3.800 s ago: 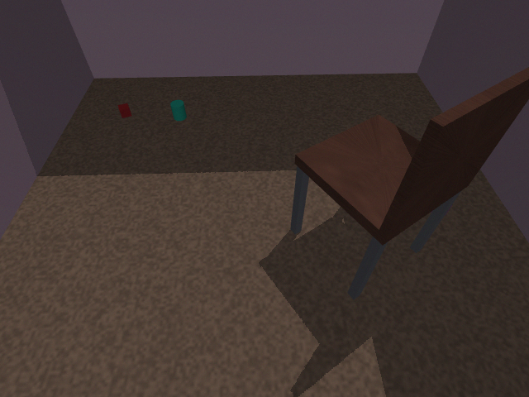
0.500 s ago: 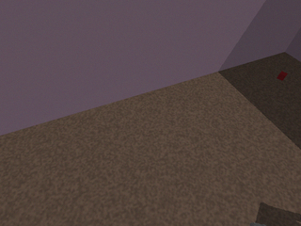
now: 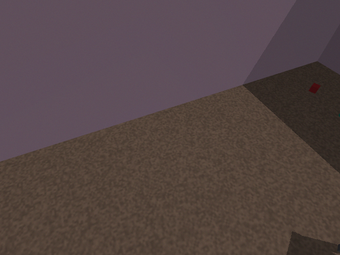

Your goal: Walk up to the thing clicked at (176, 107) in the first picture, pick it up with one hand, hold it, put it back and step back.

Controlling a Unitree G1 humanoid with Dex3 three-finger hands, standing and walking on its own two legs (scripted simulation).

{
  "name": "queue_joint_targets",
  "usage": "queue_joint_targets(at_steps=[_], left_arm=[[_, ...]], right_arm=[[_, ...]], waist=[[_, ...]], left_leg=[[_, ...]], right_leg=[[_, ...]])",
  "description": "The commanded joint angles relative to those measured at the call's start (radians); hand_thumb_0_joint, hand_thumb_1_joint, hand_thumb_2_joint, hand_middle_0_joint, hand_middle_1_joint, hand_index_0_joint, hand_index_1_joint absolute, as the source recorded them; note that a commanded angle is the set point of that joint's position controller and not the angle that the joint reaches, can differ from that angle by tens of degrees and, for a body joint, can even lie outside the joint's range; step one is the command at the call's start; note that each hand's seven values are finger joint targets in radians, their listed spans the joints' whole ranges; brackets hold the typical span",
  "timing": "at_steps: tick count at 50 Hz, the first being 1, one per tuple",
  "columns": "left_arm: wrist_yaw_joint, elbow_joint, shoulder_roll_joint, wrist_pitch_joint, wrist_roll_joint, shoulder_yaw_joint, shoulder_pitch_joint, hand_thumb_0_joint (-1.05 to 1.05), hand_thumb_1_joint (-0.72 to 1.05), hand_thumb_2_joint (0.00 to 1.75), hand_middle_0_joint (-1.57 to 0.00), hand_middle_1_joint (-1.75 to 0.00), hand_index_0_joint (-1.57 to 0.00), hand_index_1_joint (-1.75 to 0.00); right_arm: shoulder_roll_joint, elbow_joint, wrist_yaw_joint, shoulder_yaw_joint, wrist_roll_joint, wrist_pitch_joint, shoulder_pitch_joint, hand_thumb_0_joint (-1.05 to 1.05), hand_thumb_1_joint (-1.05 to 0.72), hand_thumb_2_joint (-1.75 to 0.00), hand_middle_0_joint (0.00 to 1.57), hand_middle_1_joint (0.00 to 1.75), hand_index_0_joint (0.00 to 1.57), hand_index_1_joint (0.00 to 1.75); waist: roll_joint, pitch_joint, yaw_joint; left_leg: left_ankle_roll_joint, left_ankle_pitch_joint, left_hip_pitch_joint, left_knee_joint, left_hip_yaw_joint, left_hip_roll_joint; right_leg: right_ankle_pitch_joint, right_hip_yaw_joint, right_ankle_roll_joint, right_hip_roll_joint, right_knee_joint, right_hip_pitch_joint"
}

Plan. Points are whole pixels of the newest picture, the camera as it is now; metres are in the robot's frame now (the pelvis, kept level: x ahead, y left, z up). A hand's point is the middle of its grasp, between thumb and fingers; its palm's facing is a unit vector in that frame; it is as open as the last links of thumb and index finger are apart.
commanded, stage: stand
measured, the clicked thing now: out of the picture +1.26 -1.45 -0.73
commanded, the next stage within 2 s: none
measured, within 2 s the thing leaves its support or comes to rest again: neither
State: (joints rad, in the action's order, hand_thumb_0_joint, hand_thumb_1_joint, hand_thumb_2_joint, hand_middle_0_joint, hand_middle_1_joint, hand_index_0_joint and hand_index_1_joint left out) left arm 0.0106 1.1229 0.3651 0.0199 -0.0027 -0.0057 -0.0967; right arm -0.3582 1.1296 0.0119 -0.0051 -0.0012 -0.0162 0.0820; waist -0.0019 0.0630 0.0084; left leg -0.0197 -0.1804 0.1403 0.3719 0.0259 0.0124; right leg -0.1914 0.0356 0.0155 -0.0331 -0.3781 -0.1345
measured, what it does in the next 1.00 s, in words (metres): stands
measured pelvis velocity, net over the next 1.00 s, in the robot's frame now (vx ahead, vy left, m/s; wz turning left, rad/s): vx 0.02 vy -0.01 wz -0.01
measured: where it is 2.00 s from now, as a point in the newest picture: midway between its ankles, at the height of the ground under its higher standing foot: outside the picture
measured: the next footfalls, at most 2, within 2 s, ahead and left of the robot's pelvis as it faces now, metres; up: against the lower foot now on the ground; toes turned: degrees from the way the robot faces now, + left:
none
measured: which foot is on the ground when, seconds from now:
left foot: down 0.00-1.00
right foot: down 0.00-1.00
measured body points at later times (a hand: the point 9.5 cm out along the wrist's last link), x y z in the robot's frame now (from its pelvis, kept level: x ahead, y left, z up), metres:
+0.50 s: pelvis +0.01 -0.01 +0.00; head +0.02 -0.01 +0.45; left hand +0.09 +0.30 -0.13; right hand +0.07 -0.31 -0.13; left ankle +0.02 +0.13 -0.75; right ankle +0.01 -0.13 -0.75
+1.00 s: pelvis +0.02 -0.01 +0.00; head +0.03 -0.01 +0.45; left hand +0.10 +0.29 -0.13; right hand +0.09 -0.31 -0.13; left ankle +0.02 +0.13 -0.75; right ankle +0.01 -0.13 -0.75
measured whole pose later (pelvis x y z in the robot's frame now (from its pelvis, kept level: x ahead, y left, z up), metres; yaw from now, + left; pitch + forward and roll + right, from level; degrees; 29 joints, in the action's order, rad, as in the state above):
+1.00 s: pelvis +0.02 -0.01 +0.00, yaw -1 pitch -2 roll +0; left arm 0.01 1.14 0.35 0.01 0.00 -0.01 -0.10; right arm -0.35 1.15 0.01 0.00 0.00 0.00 0.09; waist 0.00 0.05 0.00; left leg -0.04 -0.17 0.11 0.31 0.02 0.04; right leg -0.18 0.03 0.00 -0.01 -0.33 -0.12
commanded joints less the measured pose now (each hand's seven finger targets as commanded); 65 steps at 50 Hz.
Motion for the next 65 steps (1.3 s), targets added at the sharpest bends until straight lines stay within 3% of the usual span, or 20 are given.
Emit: queue_joint_targets(at_steps=[1, 12, 19, 27, 30, 31, 35, 37, 43, 48, 52, 56, 65], left_arm=[[-0.013, -0.047, 0.211, 0.023, 0.003, 0.042, 0.049, 0.00, 0.90, 0.90, -0.20, -0.30, -0.20, -0.30], [-0.014, -0.037, 0.218, 0.014, 0.007, 0.041, 0.067, 0.00, 0.90, 0.90, -0.20, -0.30, -0.20, -0.30], [-0.014, -0.041, 0.216, 0.018, 0.005, 0.042, 0.065, 0.00, 0.90, 0.90, -0.20, -0.30, -0.20, -0.30], [-0.015, -0.039, 0.205, 0.014, 0.006, 0.040, 0.050, 0.00, 0.90, 0.90, -0.20, -0.30, -0.20, -0.30], [-0.017, -0.040, 0.215, 0.014, 0.008, 0.042, 0.055, 0.00, 0.90, 0.90, -0.20, -0.30, -0.20, -0.30], [-0.017, -0.042, 0.211, 0.014, 0.008, 0.041, 0.055, 0.00, 0.90, 0.90, -0.20, -0.30, -0.20, -0.30], [-0.017, -0.042, 0.211, 0.014, 0.007, 0.041, 0.048, 0.00, 0.90, 0.90, -0.20, -0.30, -0.20, -0.30], [-0.016, -0.042, 0.213, 0.013, 0.006, 0.042, 0.045, 0.00, 0.90, 0.90, -0.20, -0.30, -0.20, -0.30], [-0.017, -0.047, 0.212, 0.018, 0.007, 0.042, 0.044, 0.00, 0.90, 0.90, -0.20, -0.30, -0.20, -0.30], [-0.018, -0.046, 0.207, 0.014, 0.006, 0.042, 0.047, 0.00, 0.90, 0.90, -0.20, -0.30, -0.20, -0.30], [-0.016, -0.046, 0.208, 0.015, 0.007, 0.044, 0.038, 0.00, 0.90, 0.90, -0.20, -0.30, -0.20, -0.30], [-0.016, -0.046, 0.207, 0.012, 0.007, 0.045, 0.038, 0.00, 0.90, 0.90, -0.20, -0.30, -0.20, -0.30], [-0.019, -0.047, 0.205, 0.011, 0.007, 0.044, 0.044, 0.00, 0.90, 0.90, -0.20, -0.30, -0.20, -0.30]], right_arm=[[-0.204, -0.048, -0.015, -0.036, 0.000, -0.023, -0.059, 0.00, -0.90, -0.90, 0.20, 0.30, 0.20, 0.30], [-0.200, -0.021, -0.011, -0.037, -0.006, -0.013, -0.049, 0.00, -0.90, -0.90, 0.20, 0.30, 0.20, 0.30], [-0.197, -0.021, -0.014, -0.035, -0.005, -0.020, -0.039, 0.00, -0.90, -0.90, 0.20, 0.30, 0.20, 0.30], [-0.203, -0.022, -0.016, -0.036, -0.004, -0.015, -0.047, 0.00, -0.90, -0.90, 0.20, 0.30, 0.20, 0.30], [-0.191, -0.023, -0.014, -0.032, -0.006, -0.012, -0.036, 0.00, -0.90, -0.90, 0.20, 0.30, 0.20, 0.30], [-0.199, -0.027, -0.014, -0.035, -0.006, -0.012, -0.039, 0.00, -0.90, -0.90, 0.20, 0.30, 0.20, 0.30], [-0.197, -0.027, -0.014, -0.034, -0.006, -0.012, -0.039, 0.00, -0.90, -0.90, 0.20, 0.30, 0.20, 0.30], [-0.197, -0.025, -0.013, -0.033, -0.006, -0.011, -0.032, 0.00, -0.90, -0.90, 0.20, 0.30, 0.20, 0.30], [-0.196, -0.033, -0.014, -0.033, -0.006, -0.013, -0.033, 0.00, -0.90, -0.90, 0.20, 0.30, 0.20, 0.30], [-0.200, -0.034, -0.014, -0.032, -0.005, -0.009, -0.033, 0.00, -0.90, -0.90, 0.20, 0.30, 0.20, 0.30], [-0.201, -0.036, -0.017, -0.031, -0.006, -0.014, -0.033, 0.00, -0.90, -0.90, 0.20, 0.30, 0.20, 0.30], [-0.202, -0.037, -0.020, -0.030, -0.004, -0.016, -0.033, 0.00, -0.90, -0.90, 0.20, 0.30, 0.20, 0.30], [-0.198, -0.039, -0.021, -0.029, -0.006, -0.011, -0.026, 0.00, -0.90, -0.90, 0.20, 0.30, 0.20, 0.30]], waist=[[0.005, -0.108, -0.003], [-0.003, -0.060, -0.007], [-0.003, -0.113, -0.010], [0.004, -0.100, -0.004], [0.028, -0.076, -0.010], [0.014, -0.094, -0.011], [0.010, -0.084, -0.009], [0.010, -0.072, -0.008], [0.009, -0.104, -0.011], [0.004, -0.080, -0.011], [-0.001, -0.113, -0.006], [-0.013, -0.115, -0.005], [0.006, -0.090, -0.009]], left_leg=[[0.033, 0.184, -0.027, -0.075, 0.083, 0.109], [0.025, 0.022, 0.009, -0.120, 0.076, 0.100], [0.027, 0.157, -0.032, -0.103, 0.070, 0.116], [0.026, 0.147, -0.043, -0.100, 0.066, 0.117], [0.023, 0.093, -0.022, -0.109, 0.064, 0.111], [0.025, 0.117, -0.038, -0.101, 0.062, 0.114], [0.021, 0.124, -0.033, -0.102, 0.063, 0.114], [0.021, 0.093, -0.021, -0.105, 0.062, 0.110], [0.021, 0.163, -0.035, -0.093, 0.060, 0.114], [0.026, 0.113, -0.027, -0.095, 0.060, 0.112], [0.024, 0.198, -0.052, -0.091, 0.059, 0.120], [0.024, 0.237, -0.061, -0.093, 0.061, 0.125], [0.022, 0.190, -0.041, -0.102, 0.057, 0.120]], right_leg=[[0.155, -0.098, -0.034, -0.109, 0.081, 0.047], [-0.033, -0.114, -0.034, -0.102, 0.129, 0.005], [0.136, -0.107, -0.037, -0.107, 0.097, 0.048], [0.116, -0.105, -0.035, -0.101, 0.107, 0.030], [0.052, -0.108, -0.033, -0.101, 0.123, 0.012], [0.090, -0.109, -0.035, -0.104, 0.116, 0.022], [0.091, -0.105, -0.034, -0.099, 0.116, 0.016], [0.049, -0.110, -0.034, -0.098, 0.127, 0.012], [0.163, -0.103, -0.034, -0.102, 0.107, 0.041], [0.097, -0.107, -0.031, -0.099, 0.123, 0.025], [0.192, -0.099, -0.035, -0.102, 0.097, 0.055], [0.219, -0.092, -0.034, -0.099, 0.090, 0.066], [0.183, -0.095, -0.032, -0.099, 0.107, 0.057]])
